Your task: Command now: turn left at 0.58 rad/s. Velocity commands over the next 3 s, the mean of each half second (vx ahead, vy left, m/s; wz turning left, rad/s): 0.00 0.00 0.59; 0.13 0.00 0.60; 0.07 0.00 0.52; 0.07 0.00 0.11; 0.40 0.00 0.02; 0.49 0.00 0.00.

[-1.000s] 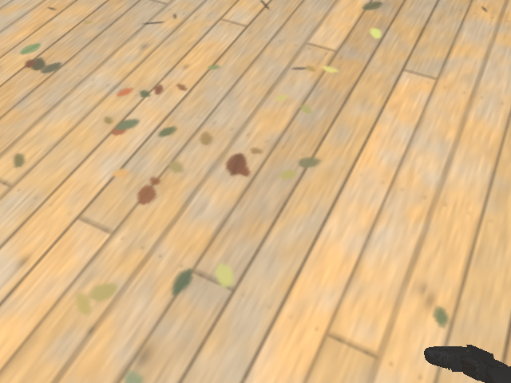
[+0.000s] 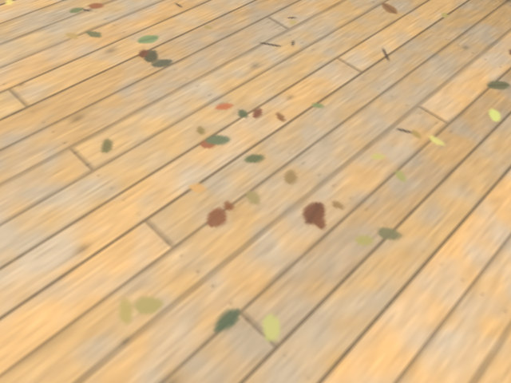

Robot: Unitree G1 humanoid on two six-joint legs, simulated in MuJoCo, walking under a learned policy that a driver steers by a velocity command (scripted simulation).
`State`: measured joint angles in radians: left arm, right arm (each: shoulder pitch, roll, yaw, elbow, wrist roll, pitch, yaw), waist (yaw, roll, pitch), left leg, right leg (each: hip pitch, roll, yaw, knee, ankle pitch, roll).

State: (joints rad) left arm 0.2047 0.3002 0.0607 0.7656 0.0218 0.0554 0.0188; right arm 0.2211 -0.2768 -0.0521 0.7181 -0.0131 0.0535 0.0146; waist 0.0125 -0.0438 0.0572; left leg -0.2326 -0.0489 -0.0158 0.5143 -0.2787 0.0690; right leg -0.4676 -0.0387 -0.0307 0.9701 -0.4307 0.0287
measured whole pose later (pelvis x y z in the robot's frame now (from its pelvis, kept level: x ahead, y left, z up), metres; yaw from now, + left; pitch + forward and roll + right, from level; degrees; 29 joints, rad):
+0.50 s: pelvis +0.00 -0.03 +0.00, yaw +18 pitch +0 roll +0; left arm 0.16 0.28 0.02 0.69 0.02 0.02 0.04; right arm 0.24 -0.33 -0.08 0.72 -0.02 0.06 0.00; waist -0.03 0.05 0.06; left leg -0.39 -0.16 -0.19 0.80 -0.44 0.01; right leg -0.24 0.04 0.03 0.48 -0.23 -0.04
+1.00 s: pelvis +0.00 +0.02 +0.00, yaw +36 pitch +0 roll -1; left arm 0.28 0.33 0.07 0.74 0.03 0.02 -0.01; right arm 0.24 -0.29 -0.04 0.71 -0.01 0.02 0.04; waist 0.02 -0.05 0.03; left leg -0.18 -0.06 -0.01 0.49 -0.31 0.08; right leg -0.37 -0.05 -0.06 0.94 -0.47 0.00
